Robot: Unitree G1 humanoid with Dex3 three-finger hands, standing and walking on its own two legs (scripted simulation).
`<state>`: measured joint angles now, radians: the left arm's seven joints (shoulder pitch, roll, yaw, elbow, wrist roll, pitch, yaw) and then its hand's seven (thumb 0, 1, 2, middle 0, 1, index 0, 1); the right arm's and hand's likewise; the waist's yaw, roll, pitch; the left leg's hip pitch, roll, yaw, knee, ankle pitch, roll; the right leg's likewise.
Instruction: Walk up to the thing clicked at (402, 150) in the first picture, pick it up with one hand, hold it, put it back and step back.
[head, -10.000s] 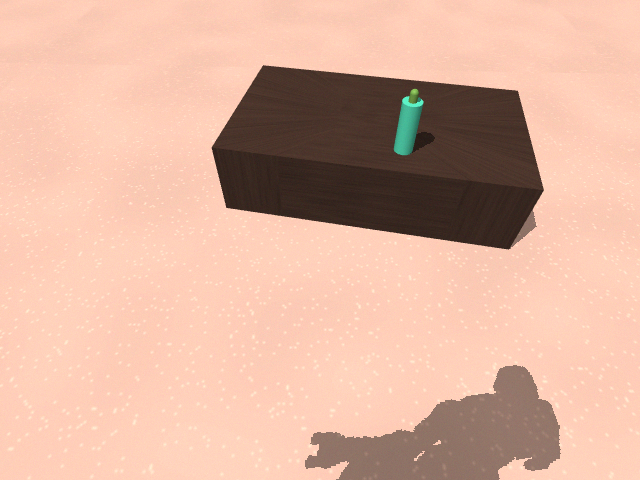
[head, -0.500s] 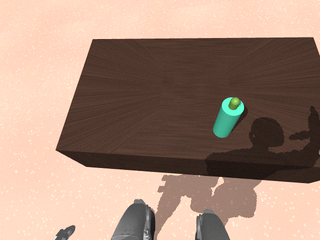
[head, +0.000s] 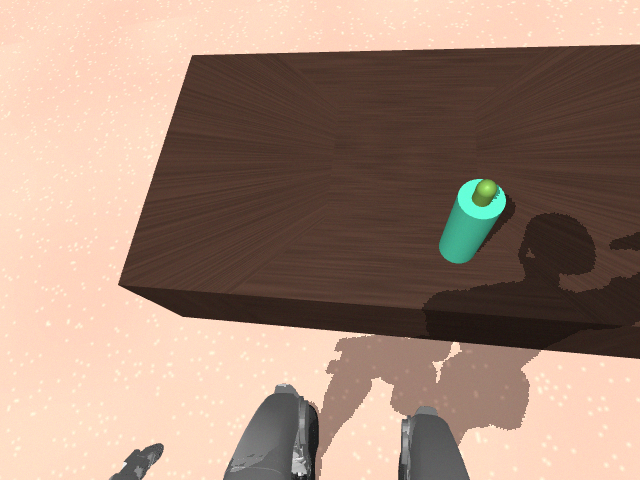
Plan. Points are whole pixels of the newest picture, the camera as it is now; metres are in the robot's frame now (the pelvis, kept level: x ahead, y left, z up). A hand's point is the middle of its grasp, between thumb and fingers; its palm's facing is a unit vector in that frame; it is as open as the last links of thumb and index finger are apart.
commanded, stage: go down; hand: right
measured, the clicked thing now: (470, 220) +0.53 -0.19 -0.23
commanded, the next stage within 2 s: approach in 0.18 s
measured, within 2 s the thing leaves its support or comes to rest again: neither
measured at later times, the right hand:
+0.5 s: hand out of the picture +0.44 -0.38 +0.01, palm faces +0.21 +0.98 -0.05, open 17.4 cm
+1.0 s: hand (543, 244) +0.48 -0.31 -0.22, palm faces +0.14 +0.99 -0.02, open 17.1 cm
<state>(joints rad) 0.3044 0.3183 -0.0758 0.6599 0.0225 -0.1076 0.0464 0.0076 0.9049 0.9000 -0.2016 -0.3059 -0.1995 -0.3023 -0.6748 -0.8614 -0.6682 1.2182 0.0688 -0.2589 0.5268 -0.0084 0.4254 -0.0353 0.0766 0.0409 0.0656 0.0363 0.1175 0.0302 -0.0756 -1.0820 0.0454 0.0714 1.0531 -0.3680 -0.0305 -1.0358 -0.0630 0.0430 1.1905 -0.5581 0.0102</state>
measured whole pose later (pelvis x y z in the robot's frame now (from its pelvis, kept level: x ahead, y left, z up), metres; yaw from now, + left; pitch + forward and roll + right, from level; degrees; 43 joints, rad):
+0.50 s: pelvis -0.01 -0.01 -0.03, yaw +1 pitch +27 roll +5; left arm 0.32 0.34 -0.09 0.66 0.04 -0.11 0.03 0.01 0.89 0.91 -0.20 -0.30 -0.20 -0.30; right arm -0.78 -0.90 -0.67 1.30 0.12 -0.38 0.54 -0.01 0.53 -0.04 0.06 0.05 0.06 0.04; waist 0.14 0.03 -0.11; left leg -1.24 0.05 0.07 1.16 -0.40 -0.03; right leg -1.19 -0.06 0.05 1.31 -0.60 0.00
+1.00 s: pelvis -0.07 +0.00 -0.25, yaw +2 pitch +36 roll +7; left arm 0.17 0.31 -0.14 0.64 0.10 -0.08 -0.03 0.00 0.90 0.90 -0.20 -0.30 -0.19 -0.30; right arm -1.07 -0.88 -0.69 1.27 0.01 -0.49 0.45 -0.01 0.45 -0.01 0.08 0.03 0.07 0.03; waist 0.25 0.01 -0.07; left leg -2.05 0.09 0.04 1.93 -0.50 -0.04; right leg -2.00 -0.01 0.10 2.11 -0.74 0.01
